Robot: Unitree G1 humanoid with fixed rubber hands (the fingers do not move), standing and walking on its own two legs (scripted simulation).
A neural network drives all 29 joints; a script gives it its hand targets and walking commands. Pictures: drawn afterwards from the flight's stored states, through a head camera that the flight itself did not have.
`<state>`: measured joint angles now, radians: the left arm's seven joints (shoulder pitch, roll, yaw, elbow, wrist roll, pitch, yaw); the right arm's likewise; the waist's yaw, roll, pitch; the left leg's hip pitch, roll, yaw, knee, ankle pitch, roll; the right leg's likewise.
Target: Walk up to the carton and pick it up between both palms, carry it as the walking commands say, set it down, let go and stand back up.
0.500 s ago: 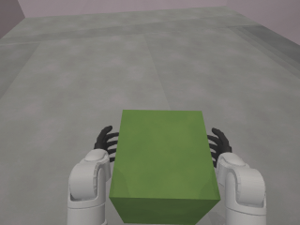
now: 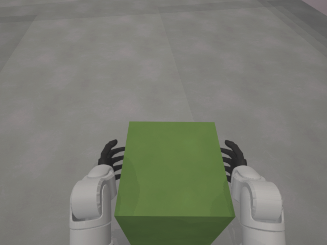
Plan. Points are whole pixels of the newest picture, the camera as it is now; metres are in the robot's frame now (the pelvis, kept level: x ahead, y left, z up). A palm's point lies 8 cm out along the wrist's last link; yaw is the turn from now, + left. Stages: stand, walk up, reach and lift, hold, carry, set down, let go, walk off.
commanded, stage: carry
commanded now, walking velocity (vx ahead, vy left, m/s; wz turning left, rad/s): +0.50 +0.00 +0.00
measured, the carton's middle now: (171, 187) +0.27 +0.00 +0.00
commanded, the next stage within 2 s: none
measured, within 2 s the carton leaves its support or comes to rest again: neither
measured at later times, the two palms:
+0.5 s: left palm (134, 78) +0.59 +0.12 +0.09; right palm (224, 76) +0.61 -0.17 +0.08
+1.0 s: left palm (135, 30) +0.92 +0.15 +0.08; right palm (204, 31) +0.91 -0.14 +0.08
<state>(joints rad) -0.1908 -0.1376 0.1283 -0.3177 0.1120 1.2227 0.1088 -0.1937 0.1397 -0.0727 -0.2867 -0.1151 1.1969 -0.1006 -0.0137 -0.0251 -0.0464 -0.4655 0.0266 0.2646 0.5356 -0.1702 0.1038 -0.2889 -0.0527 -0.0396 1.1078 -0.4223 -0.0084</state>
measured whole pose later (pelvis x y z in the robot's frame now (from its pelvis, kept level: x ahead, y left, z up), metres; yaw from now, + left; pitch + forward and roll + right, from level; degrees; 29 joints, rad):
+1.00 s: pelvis +0.65 +0.01 +0.02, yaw +0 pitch +5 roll +0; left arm -0.16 -0.13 0.09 -0.33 0.12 1.22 0.11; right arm -0.14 0.13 -0.07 -0.32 -0.10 1.19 -0.10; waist -0.03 -0.01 -0.05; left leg -0.32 0.05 0.26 0.41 -0.18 0.07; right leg -0.46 -0.07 -0.07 1.07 -0.36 0.00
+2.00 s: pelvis +1.29 +0.01 +0.03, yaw +0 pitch +5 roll -1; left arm -0.16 -0.13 0.07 -0.37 0.12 1.20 0.11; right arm -0.15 0.13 -0.08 -0.37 -0.10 1.19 -0.10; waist -0.04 -0.01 -0.06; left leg -0.12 0.05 0.24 0.25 -0.22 0.02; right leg -0.56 -0.10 -0.13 0.74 -0.22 0.02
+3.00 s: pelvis +1.95 -0.01 +0.01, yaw +2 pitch +3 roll +0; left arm -0.17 -0.14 0.09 -0.39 0.12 1.22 0.10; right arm -0.17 0.14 -0.07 -0.37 -0.11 1.21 -0.10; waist -0.03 0.00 -0.07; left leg 0.04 0.08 0.21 0.32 -0.40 -0.05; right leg -0.50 -0.08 -0.20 0.50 -0.12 0.00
